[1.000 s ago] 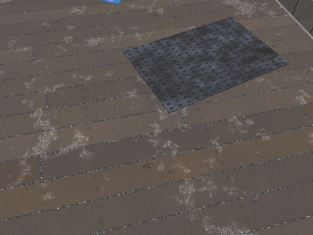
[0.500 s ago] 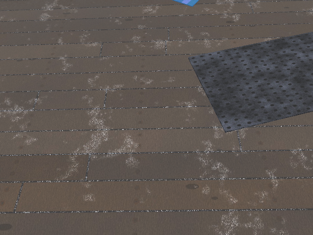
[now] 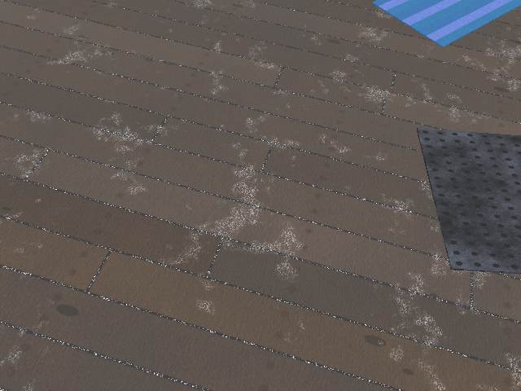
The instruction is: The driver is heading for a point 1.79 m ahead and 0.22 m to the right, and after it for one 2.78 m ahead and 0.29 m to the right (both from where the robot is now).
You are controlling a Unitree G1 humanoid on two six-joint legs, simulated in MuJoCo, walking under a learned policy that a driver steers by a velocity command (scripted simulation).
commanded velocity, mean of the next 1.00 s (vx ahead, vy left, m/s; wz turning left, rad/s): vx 0.00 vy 0.00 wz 0.06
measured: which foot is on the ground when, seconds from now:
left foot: down 0.00-1.00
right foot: up 0.00-0.16, down 0.18-1.00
